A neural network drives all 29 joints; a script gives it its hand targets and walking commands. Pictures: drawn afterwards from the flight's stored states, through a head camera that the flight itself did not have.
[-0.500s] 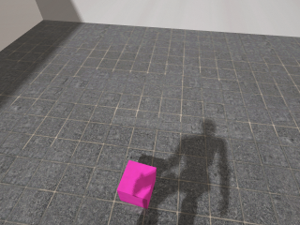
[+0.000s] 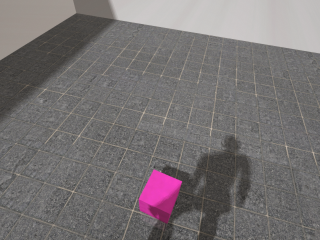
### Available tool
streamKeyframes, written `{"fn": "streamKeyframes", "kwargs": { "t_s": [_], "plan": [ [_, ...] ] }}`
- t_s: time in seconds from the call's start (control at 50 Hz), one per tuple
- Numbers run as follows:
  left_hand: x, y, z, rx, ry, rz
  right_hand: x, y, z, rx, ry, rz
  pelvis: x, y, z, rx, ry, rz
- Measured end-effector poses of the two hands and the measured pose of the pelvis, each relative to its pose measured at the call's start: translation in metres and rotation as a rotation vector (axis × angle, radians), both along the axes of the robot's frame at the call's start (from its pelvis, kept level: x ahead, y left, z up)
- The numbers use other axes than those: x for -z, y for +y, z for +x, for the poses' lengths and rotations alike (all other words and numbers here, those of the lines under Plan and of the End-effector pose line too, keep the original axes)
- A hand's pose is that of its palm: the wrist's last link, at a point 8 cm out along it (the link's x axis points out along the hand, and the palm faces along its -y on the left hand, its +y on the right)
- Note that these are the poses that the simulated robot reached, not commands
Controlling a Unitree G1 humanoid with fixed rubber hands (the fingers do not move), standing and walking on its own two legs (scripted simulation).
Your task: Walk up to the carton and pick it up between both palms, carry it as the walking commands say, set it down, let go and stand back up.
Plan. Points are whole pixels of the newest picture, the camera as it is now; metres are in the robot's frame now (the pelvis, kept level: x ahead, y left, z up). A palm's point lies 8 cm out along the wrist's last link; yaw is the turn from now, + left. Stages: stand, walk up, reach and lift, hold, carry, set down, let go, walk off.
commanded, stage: walk up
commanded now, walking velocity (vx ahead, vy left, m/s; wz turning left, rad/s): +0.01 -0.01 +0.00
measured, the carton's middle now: (160, 196) +0.50 -0.01 -0.68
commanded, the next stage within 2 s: none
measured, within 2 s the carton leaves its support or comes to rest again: neither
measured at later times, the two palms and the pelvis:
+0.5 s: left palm out of the picture +0.02 +0.34 -0.13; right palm out of the picture +0.07 -0.22 -0.12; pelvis +0.02 +0.06 +0.00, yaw -7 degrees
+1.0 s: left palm (82, 187) +0.30 +0.25 -0.12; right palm out of the picture +0.05 -0.15 -0.14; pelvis +0.13 +0.06 +0.00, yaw -13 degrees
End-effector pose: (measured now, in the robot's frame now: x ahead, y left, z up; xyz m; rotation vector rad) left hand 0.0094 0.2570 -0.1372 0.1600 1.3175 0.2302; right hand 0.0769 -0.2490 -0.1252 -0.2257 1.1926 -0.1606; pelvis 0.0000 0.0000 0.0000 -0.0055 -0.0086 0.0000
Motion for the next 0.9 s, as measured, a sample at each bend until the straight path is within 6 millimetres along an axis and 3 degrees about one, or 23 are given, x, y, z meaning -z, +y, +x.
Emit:
{"fn": "streamKeyframes", "kwargs": {
  "t_s": [0.12, 0.3, 0.34, 0.4, 0.46, 0.52, 0.58, 0.66, 0.78, 0.84, 0.9],
  "plan": [
    [0.005, -0.003, -0.001, 0.010, 0.016, -0.055, -0.008, 0.030, -0.007, 0.005, -0.012, 0.029, -0.007, 0.011, 0.002, 0.006, -0.011, 0.011],
    [-0.003, 0.000, -0.007, 0.007, 0.038, -0.034, 0.002, 0.032, -0.028, 0.068, 0.032, 0.053, -0.008, 0.019, 0.002, 0.024, -0.016, 0.011],
    [-0.007, 0.012, -0.011, -0.009, 0.054, -0.002, 0.003, 0.025, -0.029, 0.072, 0.040, 0.044, -0.008, 0.024, 0.002, 0.046, -0.001, 0.021],
    [-0.014, 0.037, -0.021, -0.012, 0.104, 0.049, -0.002, 0.019, -0.016, 0.069, -0.006, 0.026, -0.007, 0.035, 0.003, 0.084, 0.021, 0.037],
    [-0.016, 0.065, -0.012, 0.015, 0.129, 0.072, -0.009, 0.024, -0.002, 0.072, -0.060, 0.008, -0.006, 0.050, 0.009, 0.111, 0.039, 0.038],
    [-0.007, 0.093, 0.021, 0.080, 0.102, 0.080, -0.004, 0.037, -0.007, 0.114, -0.065, -0.027, 0.003, 0.069, 0.018, 0.128, 0.046, 0.020],
    [-0.009, 0.099, 0.080, 0.166, 0.012, 0.068, -0.002, 0.057, -0.044, 0.189, 0.027, -0.026, 0.000, 0.079, 0.032, 0.163, 0.041, 0.013],
    [-0.023, 0.083, 0.172, 0.266, -0.138, 0.022, -0.005, 0.088, -0.090, 0.299, 0.162, 0.012, -0.009, 0.083, 0.057, 0.196, 0.036, 0.005],
    [-0.028, 0.030, 0.280, 0.390, -0.264, -0.027, 0.003, 0.129, -0.123, 0.417, 0.324, 0.094, -0.005, 0.078, 0.093, 0.230, 0.028, 0.018],
    [-0.022, 0.002, 0.309, 0.426, -0.289, -0.033, 0.012, 0.135, -0.121, 0.473, 0.371, 0.132, 0.003, 0.069, 0.110, 0.227, 0.021, 0.032],
    [-0.019, -0.011, 0.310, 0.415, -0.266, -0.050, 0.017, 0.123, -0.094, 0.473, 0.339, 0.132, 0.003, 0.064, 0.120, 0.223, 0.016, 0.018]
  ]
}}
